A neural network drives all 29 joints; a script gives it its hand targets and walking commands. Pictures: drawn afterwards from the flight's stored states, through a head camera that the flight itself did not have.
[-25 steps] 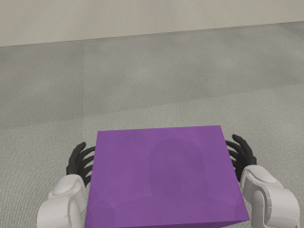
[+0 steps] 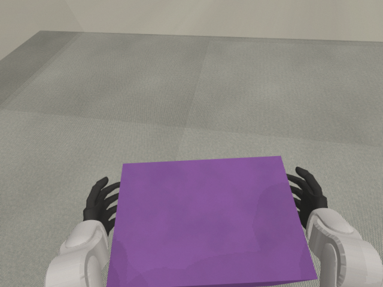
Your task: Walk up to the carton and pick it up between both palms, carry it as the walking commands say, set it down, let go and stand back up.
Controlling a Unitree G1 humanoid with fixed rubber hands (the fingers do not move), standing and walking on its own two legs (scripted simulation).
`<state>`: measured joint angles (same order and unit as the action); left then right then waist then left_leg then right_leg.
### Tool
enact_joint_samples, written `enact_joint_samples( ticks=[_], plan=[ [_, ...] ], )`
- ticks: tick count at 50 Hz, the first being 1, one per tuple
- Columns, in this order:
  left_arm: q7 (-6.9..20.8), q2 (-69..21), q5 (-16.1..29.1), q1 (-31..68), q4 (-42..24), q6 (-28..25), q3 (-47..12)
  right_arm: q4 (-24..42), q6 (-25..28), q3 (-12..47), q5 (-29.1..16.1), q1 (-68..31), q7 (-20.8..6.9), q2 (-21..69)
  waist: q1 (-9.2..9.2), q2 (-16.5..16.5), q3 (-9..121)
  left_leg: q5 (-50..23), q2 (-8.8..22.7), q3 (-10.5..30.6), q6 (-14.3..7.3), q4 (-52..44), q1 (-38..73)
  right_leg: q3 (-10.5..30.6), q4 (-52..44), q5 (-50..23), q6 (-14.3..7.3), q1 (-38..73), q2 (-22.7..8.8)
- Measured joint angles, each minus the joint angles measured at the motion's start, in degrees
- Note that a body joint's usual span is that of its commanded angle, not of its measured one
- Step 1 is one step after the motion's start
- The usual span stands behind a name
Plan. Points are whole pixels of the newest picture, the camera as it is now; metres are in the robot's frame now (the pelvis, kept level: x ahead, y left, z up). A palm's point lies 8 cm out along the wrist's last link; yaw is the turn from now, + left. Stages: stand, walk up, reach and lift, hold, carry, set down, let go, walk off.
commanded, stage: carry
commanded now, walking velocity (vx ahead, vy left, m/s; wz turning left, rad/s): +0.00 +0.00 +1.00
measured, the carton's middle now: (204, 231) +0.23 -0.01 +0.01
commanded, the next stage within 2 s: none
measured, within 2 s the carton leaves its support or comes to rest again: neither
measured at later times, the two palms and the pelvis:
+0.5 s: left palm out of the picture +0.12 +0.35 +0.04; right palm (180, 192) +0.29 +0.03 +0.05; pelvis +0.01 +0.09 -0.02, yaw +28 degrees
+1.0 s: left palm out of the picture +0.01 +0.38 +0.10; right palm (99, 173) +0.33 +0.19 +0.09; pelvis +0.04 +0.10 +0.01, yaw +58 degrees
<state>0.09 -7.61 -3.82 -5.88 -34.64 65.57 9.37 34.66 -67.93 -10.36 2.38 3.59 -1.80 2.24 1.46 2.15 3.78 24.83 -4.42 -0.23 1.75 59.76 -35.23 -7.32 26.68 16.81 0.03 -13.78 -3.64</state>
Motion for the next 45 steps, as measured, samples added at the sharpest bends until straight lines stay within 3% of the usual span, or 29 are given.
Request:
enact_joint_samples(
  ticks=[3,8,13,15,16,19,23,28,34,38,39,40,42,45],
  plan=[
    [-0.04,-0.08,-0.09,-0.74,-1.09,0.22,0.65,-0.73,-0.33,0.34,-0.57,-1.07,0.25,0.16,0.48,-1.41,-1.65,-0.92,4.04,-2.85,1.12,8.9,-1.49,-3.18,-0.99,0.75,0.74,3.04,-3.13],
    [0.02,-0.17,0.33,-0.12,-2.08,-0.42,1.34,-0.17,-0.13,0.8,-0.56,-2.66,0.39,-0.25,-0.04,-2.65,-2.72,-1.09,7.57,-5.64,1.54,1.26,-0.2,-9.17,0.49,2.6,2.73,4.98,-8.45],
    [-0.19,-0.3,0.75,-0.12,-2.79,-0.11,1.64,0.16,-0.14,0.8,-0.68,-2.69,0.37,-0.19,-1.35,-2.88,-2.43,-3.98,6.65,-9.48,-0.15,-15.58,5.85,-14.25,5.77,6.27,6.06,5.45,-13.3],
    [-0.3,-0.37,0.84,-0.72,-3.74,0.2,1.92,0.08,-0.15,1.05,-0.96,-2.81,0.38,-0.1,-1.95,-2.32,-1.74,-9.58,5.17,-9.64,-1.35,-24.92,10.91,-13.95,13.9,8.24,6.9,2.71,-15.39],
    [-0.27,0.47,0.93,-0.36,-3.75,0.29,2.2,-0.61,0.4,1.15,-0.93,-3.04,0.5,0.73,-1.71,-2.86,-1.79,-11.86,4.21,-9.2,-3.55,-24.85,10.5,-11.45,20.81,10.48,6.8,-0.34,-16.16],
    [0.09,3.37,1.35,1.33,0.23,0.36,1.93,-3.39,1.8,0.44,0.02,-2.51,1.32,3.38,-1.65,-3.38,-3.29,-9.59,2.79,-6.8,-6.29,-20.21,8.01,-0.85,40.44,17.63,8.07,-10.33,-11.04],
    [0.36,1.85,1.37,0.44,1.82,-0.2,1.48,-2.19,2.19,-0.98,0.32,1.02,0.98,4.47,-1.38,-3.52,-4.57,-11.9,0.04,-3.29,-6.53,-24.55,9.4,2.95,43.79,13.29,7.62,-17.63,-6.86],
    [0.38,0.07,0.9,-0.71,-1.06,-2.11,0.44,0.89,3.83,-1.56,-0.81,2.29,-0.13,3.39,-0.57,-2.67,-4.72,-15.06,-2.74,0.97,-7.58,-29.25,10.83,4.0,35.97,9.4,6.65,-20.72,-3.85],
    [0.25,0.59,0.24,-0.18,-1.55,-2.09,-0.22,0.89,3.57,-0.86,-0.63,1.07,-0.22,2.06,-0.09,-0.34,-1.18,-17.27,-4.47,6.94,-7.16,-32.45,11.53,4.59,22.93,7.01,4.8,-16.96,0.45],
    [0.1,1.27,0.46,-0.08,-0.84,-1.44,-0.14,0.32,2.39,0.01,0.11,0.42,-0.04,1.55,-0.12,1.05,1.76,-18.36,-5.94,11.26,-6.19,-33.79,11.57,3.73,7.87,7.16,3.22,-8.98,2.83],
    [0.06,1.24,0.54,0.03,-0.42,-1.4,-0.18,0.26,2.03,0.15,0.29,0.25,0.01,1.19,-0.44,1.64,2.34,-18.18,-6.28,12.25,-5.63,-33.12,11.19,2.83,2.7,3.78,2.01,-6.59,3.06],
    [-0.05,1.14,0.53,0.44,0.32,-1.36,-0.28,-0.11,1.86,0.2,0.43,0.18,0.05,0.74,-0.69,1.77,2.47,-13.94,-6.51,11.76,-4.36,-29.59,9.81,1.86,0.24,-1.88,0.83,-5.46,2.69],
    [-0.26,0.72,0.25,0.66,1.9,-1.15,-0.54,-1.1,1.47,0.4,0.62,0.44,0.08,-0.21,-0.37,0.65,2.26,-4.38,-5.15,5.2,-1.6,-14.67,4.78,-0.7,-0.72,-4.42,-0.67,-3.61,0.55],
    [-0.38,0.3,-0.2,-0.51,1.02,-0.67,-0.18,-1.91,0.38,0.51,-0.19,-0.62,0.26,-0.4,0.23,-0.91,0.48,-3.27,0.02,0.27,-0.2,2.91,0.4,-4.18,-1.85,-2.82,-0.49,-0.05,-2.38]
  ],
)
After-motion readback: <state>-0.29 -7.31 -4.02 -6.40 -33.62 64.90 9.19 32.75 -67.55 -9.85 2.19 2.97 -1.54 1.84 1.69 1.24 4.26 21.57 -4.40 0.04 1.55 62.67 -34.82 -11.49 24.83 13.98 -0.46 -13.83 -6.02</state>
